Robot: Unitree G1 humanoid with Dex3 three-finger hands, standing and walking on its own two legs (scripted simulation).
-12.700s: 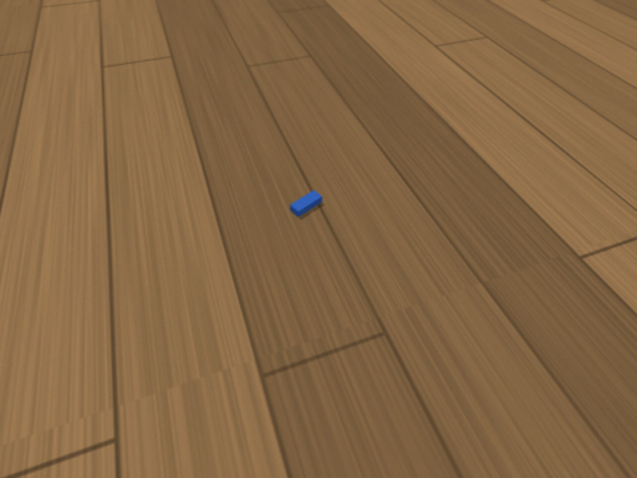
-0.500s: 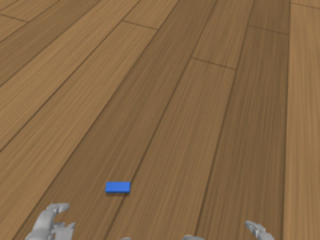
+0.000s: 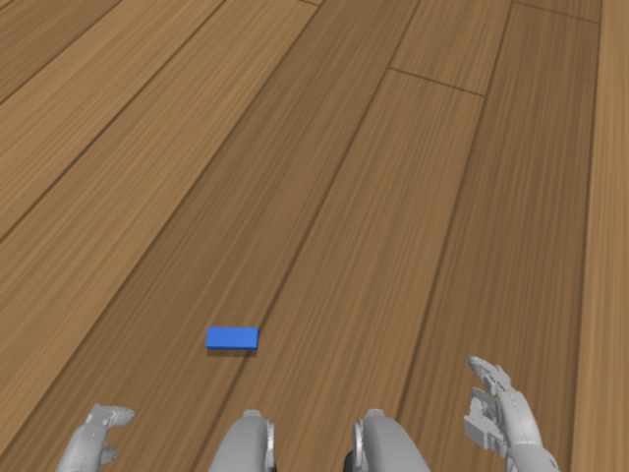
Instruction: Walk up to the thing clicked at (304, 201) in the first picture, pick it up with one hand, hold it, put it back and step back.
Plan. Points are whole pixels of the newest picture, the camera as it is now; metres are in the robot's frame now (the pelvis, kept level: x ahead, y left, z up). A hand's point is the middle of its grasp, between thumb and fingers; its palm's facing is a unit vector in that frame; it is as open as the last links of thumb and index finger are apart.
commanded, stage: rise first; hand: left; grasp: from above
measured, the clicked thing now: (233, 338) +0.44 +0.21 -0.66
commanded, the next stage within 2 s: none
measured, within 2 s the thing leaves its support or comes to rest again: neither
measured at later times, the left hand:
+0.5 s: hand (164, 403) +0.23 +0.27 -0.33, palm faces -0.46 -0.45 -0.77, open 14.1 cm
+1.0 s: hand (188, 367) +0.32 +0.27 -0.46, palm faces -0.50 -0.10 -0.86, open 14.1 cm
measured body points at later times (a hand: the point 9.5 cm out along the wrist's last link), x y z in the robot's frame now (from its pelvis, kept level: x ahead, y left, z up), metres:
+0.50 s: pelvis -0.06 +0.00 -0.18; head +0.14 +0.00 +0.22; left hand +0.25 +0.29 -0.29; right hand +0.14 -0.27 -0.31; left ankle +0.00 +0.11 -0.65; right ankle +0.01 -0.13 -0.65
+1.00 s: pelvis -0.09 +0.00 -0.30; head +0.13 +0.04 +0.09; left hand +0.34 +0.27 -0.41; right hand -0.02 -0.29 -0.42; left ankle +0.00 +0.11 -0.65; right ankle +0.01 -0.13 -0.65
